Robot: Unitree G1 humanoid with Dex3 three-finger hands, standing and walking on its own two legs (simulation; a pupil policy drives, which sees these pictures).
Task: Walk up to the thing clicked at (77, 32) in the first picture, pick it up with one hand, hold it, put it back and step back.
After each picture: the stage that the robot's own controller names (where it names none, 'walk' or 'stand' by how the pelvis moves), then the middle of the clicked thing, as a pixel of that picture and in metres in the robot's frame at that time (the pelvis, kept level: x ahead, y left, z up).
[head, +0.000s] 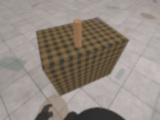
stand; (77, 34) +0.68 +0.16 +0.08
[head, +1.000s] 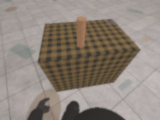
sink last; (81, 33) +0.65 +0.15 +0.11
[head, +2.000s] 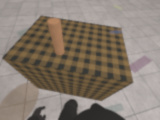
rise first; (57, 39) +0.47 +0.28 +0.12
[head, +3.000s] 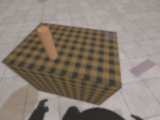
walk; (49, 45) +0.47 +0.34 +0.10
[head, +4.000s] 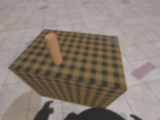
stand; (54, 50) +0.46 +0.30 +0.09
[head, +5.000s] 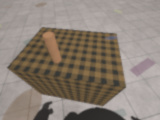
stand; (53, 49) +0.46 +0.31 +0.08
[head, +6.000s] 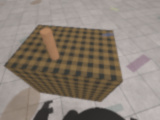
stand; (51, 46) +0.47 +0.33 +0.08
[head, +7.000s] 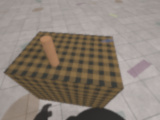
stand; (51, 52) +0.44 +0.32 +0.08
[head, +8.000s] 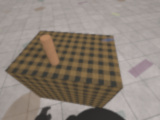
stand; (51, 51) +0.45 +0.33 +0.08
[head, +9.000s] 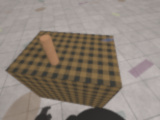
stand; (50, 51) +0.45 +0.33 +0.08
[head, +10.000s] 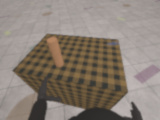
rise first; (56, 53) +0.45 +0.31 +0.08
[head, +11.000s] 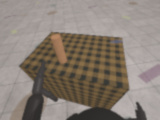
go down; (59, 50) +0.48 +0.31 +0.08
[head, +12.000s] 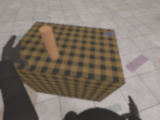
go down; (50, 45) +0.48 +0.29 +0.10
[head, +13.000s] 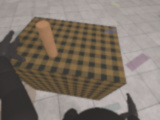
go down; (48, 42) +0.48 +0.29 +0.11
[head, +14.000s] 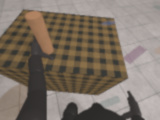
close in; (42, 36) +0.47 +0.29 +0.15
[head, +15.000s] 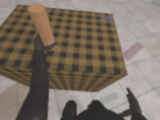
close; (45, 31) +0.50 +0.26 +0.16
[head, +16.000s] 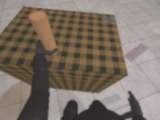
lift; (46, 37) +0.46 +0.26 +0.15
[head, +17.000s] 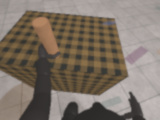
lift; (49, 42) +0.44 +0.25 +0.15
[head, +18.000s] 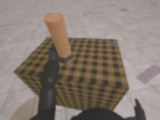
lift; (61, 43) +0.32 +0.17 +0.30
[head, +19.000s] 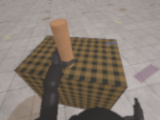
hold; (64, 47) +0.32 +0.16 +0.27
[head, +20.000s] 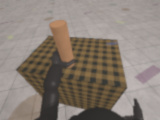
hold; (64, 47) +0.33 +0.16 +0.27
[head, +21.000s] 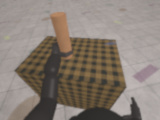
crouch; (63, 39) +0.39 +0.18 +0.28
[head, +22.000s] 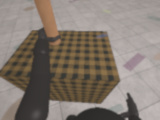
lower; (49, 23) +0.49 +0.22 +0.29
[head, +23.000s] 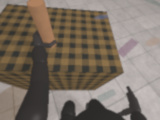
lower; (44, 28) +0.52 +0.24 +0.16
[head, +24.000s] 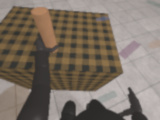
lower; (47, 34) +0.49 +0.23 +0.15
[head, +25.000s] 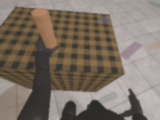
lower; (47, 35) +0.49 +0.24 +0.15
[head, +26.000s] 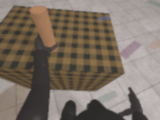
lower; (46, 33) +0.49 +0.24 +0.15
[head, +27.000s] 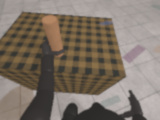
open; (55, 39) +0.47 +0.21 +0.14
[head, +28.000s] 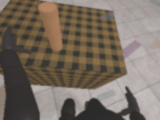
sink last; (53, 32) +0.48 +0.21 +0.15
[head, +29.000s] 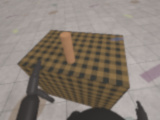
sink last; (68, 49) +0.47 +0.23 +0.12
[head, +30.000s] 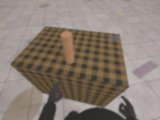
stand; (68, 49) +0.47 +0.21 +0.10
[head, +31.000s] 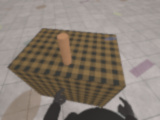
stand; (65, 50) +0.46 +0.22 +0.09
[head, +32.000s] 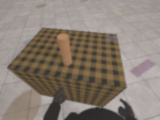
stand; (65, 51) +0.45 +0.22 +0.09
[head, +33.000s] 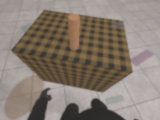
walk; (74, 34) +0.55 +0.14 +0.10
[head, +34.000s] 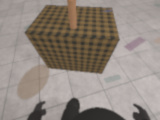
walk; (72, 14) +0.83 +0.24 +0.11
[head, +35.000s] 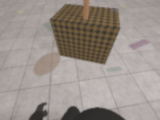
stand; (86, 8) +1.18 +0.17 +0.11
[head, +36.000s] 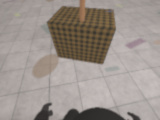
stand; (82, 10) +1.18 +0.19 +0.09
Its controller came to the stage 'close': yes
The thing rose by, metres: 0.22
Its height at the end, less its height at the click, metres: +0.00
